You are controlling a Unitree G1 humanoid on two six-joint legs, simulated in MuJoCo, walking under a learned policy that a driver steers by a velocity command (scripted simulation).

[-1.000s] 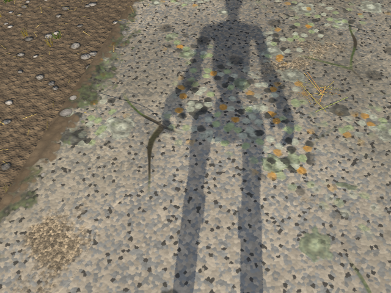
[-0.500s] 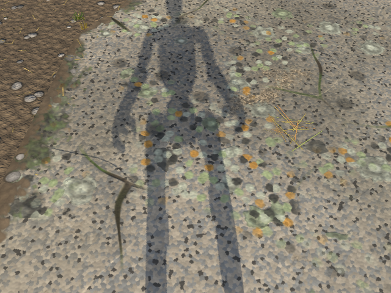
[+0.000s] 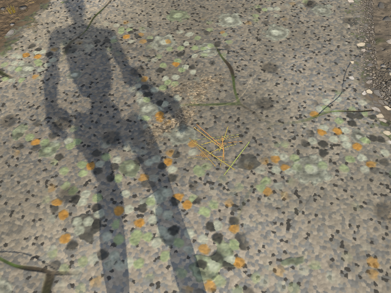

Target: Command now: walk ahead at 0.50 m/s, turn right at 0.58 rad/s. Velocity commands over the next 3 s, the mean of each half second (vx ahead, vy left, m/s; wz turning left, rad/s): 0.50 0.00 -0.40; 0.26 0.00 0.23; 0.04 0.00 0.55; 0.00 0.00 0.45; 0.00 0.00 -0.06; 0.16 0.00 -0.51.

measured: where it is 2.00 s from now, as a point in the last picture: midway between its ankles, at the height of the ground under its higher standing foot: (217, 279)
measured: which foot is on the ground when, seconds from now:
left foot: up 0.00-0.30, down 0.32-0.80, up 0.82-1.00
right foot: down 0.00-0.34, up 0.36-0.76, down 0.78-1.00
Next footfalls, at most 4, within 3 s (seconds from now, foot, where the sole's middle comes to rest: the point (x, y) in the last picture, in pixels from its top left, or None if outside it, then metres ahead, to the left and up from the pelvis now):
0.32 left None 0.38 0.13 -0.77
0.78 right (257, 253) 0.58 -0.15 -0.77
1.20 left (183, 268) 0.53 0.11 -0.77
1.68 right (245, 249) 0.59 -0.11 -0.77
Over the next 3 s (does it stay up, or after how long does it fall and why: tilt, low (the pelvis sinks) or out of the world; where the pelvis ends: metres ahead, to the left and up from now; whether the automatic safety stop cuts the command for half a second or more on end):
stays up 0.57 -0.03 0.02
